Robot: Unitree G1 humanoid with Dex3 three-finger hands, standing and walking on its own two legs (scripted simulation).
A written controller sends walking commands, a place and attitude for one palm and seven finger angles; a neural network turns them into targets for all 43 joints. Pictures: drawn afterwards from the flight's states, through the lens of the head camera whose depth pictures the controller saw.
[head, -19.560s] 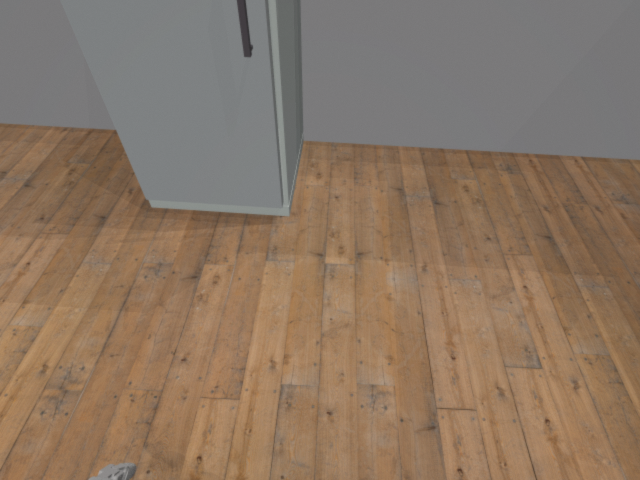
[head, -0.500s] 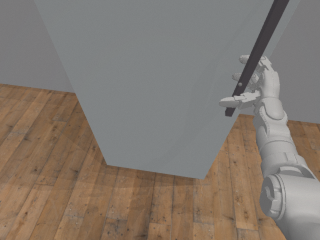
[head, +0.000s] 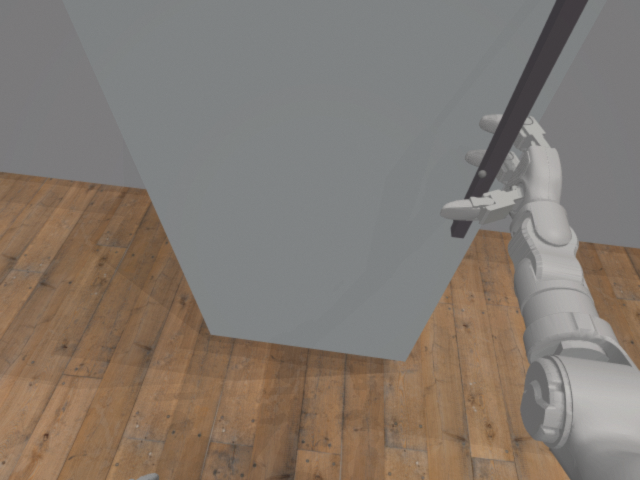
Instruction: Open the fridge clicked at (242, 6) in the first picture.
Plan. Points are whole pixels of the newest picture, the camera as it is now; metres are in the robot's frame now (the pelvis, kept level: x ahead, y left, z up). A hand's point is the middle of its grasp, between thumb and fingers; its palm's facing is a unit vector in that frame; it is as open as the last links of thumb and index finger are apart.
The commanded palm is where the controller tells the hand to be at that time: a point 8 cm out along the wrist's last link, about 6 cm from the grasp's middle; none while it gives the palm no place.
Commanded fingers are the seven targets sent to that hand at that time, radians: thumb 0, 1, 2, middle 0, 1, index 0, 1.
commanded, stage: slide the fingers in behind the handle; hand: right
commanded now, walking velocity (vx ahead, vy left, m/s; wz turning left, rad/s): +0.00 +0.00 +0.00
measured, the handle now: (501, 127) +0.52 -0.14 +0.19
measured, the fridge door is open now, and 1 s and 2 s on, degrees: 0 0 0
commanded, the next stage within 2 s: grip the handle and tug to test in 0.16 s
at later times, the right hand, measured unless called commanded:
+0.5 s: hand (483, 174) +0.47 -0.13 +0.15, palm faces +0.00 +1.00 +0.02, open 12.6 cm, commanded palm +0.45 -0.18 +0.15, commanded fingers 0.00 -0.11 -0.56 0.37 1.29 0.37 1.29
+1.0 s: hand (478, 175) +0.48 -0.12 +0.15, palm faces -0.02 +1.00 +0.02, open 5.4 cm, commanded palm +0.45 -0.18 +0.15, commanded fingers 0.00 -0.90 -0.90 0.45 1.40 0.45 1.40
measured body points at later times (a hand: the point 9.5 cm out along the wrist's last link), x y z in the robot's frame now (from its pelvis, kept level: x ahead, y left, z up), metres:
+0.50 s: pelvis +0.00 -0.01 +0.00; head +0.04 +0.00 +0.45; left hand +0.05 +0.25 -0.12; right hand +0.47 -0.18 +0.15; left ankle -0.04 +0.08 -0.72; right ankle +0.02 -0.12 -0.72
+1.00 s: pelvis +0.00 -0.01 +0.00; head +0.04 -0.01 +0.45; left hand +0.04 +0.25 -0.12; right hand +0.47 -0.18 +0.15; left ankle -0.04 +0.08 -0.72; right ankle +0.02 -0.12 -0.72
